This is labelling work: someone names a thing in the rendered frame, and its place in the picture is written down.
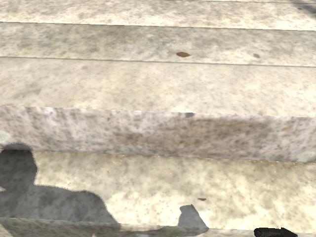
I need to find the robot right hand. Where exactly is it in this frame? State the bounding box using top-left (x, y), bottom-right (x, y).
top-left (254, 227), bottom-right (298, 237)

